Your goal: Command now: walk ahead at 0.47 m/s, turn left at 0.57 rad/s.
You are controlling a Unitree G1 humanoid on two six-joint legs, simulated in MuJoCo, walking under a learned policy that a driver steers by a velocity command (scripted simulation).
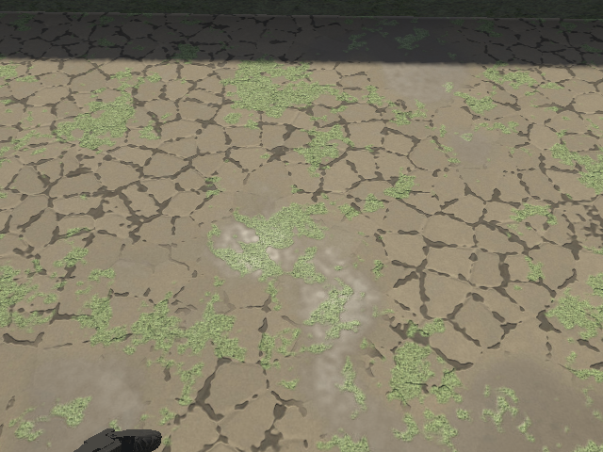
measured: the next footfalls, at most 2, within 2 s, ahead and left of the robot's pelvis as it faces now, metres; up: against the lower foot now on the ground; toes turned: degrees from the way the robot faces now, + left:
left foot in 0.32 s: +0.16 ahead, +0.17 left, +0.00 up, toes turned +9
right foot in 0.62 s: +0.18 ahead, -0.08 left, +0.00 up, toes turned -13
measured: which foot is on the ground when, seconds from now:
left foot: up 0.00-0.30, down 0.32-1.00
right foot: down 0.00-0.34, up 0.36-0.60, down 0.62-1.00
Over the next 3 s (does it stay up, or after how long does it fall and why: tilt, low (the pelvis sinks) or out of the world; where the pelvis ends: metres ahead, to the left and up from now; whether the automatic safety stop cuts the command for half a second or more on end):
stays up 0.19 0.05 0.03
